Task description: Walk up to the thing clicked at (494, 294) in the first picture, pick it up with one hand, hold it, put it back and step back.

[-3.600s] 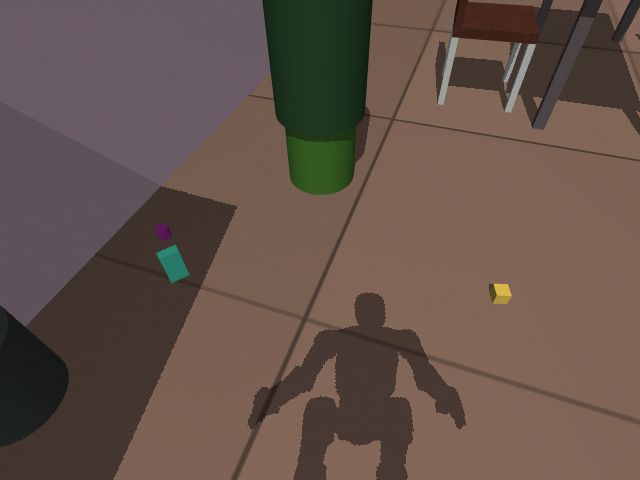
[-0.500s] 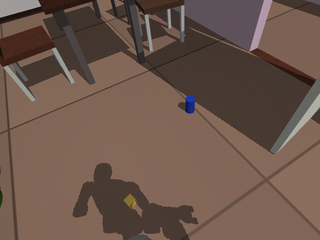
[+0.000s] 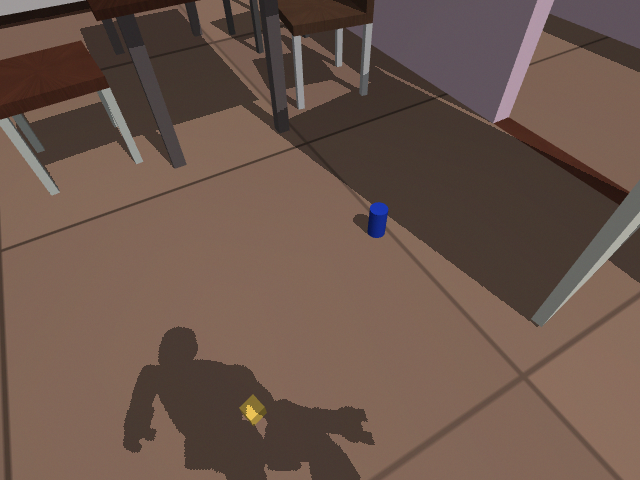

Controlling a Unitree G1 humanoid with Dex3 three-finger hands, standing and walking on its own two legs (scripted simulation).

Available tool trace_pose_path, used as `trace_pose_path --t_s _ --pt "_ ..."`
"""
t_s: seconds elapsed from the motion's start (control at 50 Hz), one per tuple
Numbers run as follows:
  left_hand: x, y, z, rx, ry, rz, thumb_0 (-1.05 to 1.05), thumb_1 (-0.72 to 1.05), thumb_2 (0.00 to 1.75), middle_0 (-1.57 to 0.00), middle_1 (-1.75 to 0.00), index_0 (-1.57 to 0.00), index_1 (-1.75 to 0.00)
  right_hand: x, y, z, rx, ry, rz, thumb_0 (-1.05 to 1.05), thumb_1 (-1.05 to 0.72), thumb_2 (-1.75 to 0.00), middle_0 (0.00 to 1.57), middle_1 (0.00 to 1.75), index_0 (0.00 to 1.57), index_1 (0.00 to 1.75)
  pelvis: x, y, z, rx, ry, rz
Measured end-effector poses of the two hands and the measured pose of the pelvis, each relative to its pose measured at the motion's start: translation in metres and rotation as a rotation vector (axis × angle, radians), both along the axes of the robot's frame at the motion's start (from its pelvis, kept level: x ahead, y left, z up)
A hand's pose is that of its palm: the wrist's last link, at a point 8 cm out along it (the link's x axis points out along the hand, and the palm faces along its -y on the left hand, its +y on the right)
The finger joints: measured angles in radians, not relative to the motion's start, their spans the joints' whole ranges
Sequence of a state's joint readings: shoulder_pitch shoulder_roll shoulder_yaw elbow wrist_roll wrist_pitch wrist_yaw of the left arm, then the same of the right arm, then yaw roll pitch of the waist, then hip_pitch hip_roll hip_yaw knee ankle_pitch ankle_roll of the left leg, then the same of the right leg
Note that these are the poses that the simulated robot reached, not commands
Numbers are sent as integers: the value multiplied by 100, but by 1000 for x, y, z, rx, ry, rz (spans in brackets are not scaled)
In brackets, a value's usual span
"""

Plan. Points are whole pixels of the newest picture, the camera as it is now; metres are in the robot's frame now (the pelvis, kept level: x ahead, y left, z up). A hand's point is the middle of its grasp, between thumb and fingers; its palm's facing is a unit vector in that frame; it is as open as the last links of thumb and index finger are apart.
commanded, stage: walk up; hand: left
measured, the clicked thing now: (253, 410) +0.44 +0.25 -0.73
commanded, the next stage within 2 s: stand in 0.90 s
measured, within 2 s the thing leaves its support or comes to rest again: neither
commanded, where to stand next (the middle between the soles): +0.06 +0.00 m, yaw +1 degrees
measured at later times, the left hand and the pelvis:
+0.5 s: hand out of the picture +0.11 +0.26 -0.13, palm faces -0.02 -0.93 -0.37, open 7.4 cm; pelvis +0.02 +0.00 +0.02, yaw +0 degrees
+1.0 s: hand out of the picture +0.12 +0.25 -0.13, palm faces -0.02 -0.93 -0.36, open 7.4 cm; pelvis +0.03 +0.00 +0.02, yaw +0 degrees
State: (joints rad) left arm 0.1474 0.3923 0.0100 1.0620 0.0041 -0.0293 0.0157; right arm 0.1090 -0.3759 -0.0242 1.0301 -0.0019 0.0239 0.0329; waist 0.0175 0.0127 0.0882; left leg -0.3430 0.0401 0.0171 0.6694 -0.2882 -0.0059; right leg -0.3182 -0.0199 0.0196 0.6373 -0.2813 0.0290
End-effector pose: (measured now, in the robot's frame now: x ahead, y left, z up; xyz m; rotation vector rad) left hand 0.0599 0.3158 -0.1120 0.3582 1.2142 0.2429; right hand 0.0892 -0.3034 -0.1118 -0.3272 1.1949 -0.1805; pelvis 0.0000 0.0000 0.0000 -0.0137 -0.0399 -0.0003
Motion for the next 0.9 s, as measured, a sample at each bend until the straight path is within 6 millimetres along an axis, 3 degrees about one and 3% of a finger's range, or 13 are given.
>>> trace_pose_path --t_s 0.16,0.36,0.6,0.9 --pt "4 1 9 7 21 7 1 91 90 -20 -30 -21 -30 14 8 2 29 -3 -1 1 -91 -90 20 30 20 30 5 0 8 5 3 1" --pt "27 -10 17 -11 -7 -6 1 91 90 -20 -30 -21 -30 24 6 7 40 -7 -18 1 -91 -90 20 30 20 30 12 -1 16 13 4 3" --pt "52 -20 21 -30 -37 -26 1 91 90 -20 -30 -21 -30 14 -1 12 28 17 -51 1 -91 -90 20 30 20 30 18 -3 21 16 4 0" --pt "54 -18 22 -28 -25 -24 1 91 90 -20 -30 -21 -30 5 0 11 32 42 -63 1 -91 -90 20 30 20 30 22 -3 22 13 5 3"
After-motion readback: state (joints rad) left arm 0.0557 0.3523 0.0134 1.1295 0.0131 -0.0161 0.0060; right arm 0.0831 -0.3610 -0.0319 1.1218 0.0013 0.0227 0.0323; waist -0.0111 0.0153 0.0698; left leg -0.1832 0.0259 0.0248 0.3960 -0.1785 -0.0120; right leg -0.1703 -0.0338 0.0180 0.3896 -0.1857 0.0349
